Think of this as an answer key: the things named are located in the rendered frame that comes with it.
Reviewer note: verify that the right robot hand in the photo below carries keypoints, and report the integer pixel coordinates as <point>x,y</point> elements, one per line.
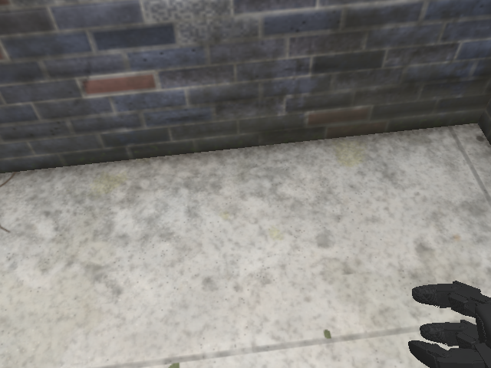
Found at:
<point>474,341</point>

